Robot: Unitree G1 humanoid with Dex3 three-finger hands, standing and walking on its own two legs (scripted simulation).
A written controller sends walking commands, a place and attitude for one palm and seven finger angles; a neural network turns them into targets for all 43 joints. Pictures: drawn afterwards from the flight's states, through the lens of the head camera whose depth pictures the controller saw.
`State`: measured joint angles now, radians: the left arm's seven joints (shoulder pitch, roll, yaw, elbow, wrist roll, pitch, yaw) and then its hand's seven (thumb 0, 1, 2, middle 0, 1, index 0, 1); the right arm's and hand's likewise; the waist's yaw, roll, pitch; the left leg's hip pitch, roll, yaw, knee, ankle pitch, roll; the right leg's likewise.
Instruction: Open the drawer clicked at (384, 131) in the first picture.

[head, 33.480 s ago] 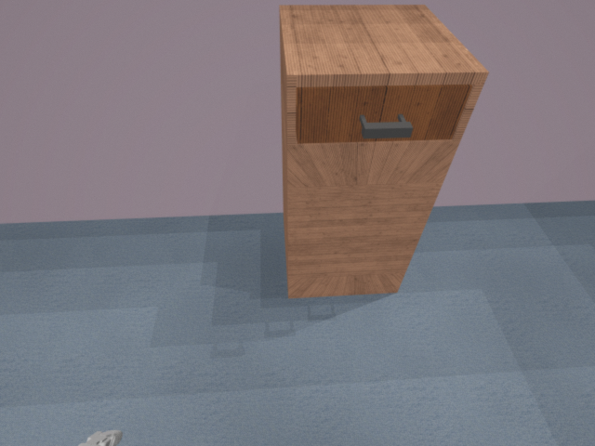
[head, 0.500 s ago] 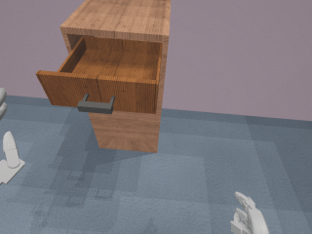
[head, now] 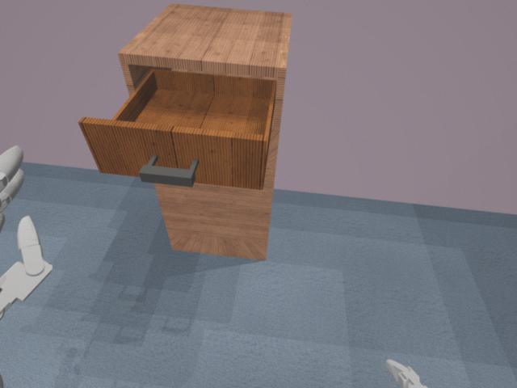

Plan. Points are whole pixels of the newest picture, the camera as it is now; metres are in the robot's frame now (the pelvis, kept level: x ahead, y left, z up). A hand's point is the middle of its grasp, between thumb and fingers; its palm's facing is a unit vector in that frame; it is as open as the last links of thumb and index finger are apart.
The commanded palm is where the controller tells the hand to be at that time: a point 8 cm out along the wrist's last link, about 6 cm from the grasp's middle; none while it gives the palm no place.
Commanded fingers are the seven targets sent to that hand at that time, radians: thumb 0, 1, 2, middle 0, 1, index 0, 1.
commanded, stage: stop stepping back and stand still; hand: left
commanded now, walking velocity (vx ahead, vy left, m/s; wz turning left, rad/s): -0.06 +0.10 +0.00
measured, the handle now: (171, 168) +0.53 +0.21 +0.03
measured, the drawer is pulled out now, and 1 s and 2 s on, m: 0.27 0.27 0.27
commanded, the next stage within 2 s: let the arm hang, fingers relaxed in 0.56 s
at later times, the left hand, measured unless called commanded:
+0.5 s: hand (34, 244) +0.21 +0.25 +0.20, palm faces +0.38 -0.79 -0.48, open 7.4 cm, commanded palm +0.15 +0.30 +0.22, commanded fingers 0.00 0.90 0.90 -0.20 -0.30 -0.20 -0.30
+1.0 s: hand out of the picture +0.05 +0.18 -0.17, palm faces +0.01 -0.98 -0.18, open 7.0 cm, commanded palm none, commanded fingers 0.00 0.90 0.90 -0.20 -0.30 -0.20 -0.30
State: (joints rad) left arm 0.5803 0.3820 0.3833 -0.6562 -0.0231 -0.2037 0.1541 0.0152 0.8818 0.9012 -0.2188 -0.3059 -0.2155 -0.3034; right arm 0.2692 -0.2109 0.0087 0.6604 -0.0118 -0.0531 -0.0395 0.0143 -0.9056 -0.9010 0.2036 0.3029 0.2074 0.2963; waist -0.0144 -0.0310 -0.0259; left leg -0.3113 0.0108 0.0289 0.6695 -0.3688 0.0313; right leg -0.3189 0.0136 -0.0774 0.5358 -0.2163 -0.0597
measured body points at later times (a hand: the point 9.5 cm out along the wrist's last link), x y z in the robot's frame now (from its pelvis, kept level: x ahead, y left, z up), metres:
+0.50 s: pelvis +0.02 +0.02 +0.01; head +0.04 +0.02 +0.46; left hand +0.19 +0.29 +0.23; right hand +0.20 -0.20 -0.07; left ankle +0.01 +0.12 -0.73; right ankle +0.05 -0.08 -0.73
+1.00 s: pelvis -0.01 +0.00 +0.00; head +0.02 +0.02 +0.45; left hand +0.05 +0.23 -0.15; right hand +0.02 -0.25 -0.14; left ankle +0.01 +0.12 -0.73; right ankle +0.05 -0.08 -0.73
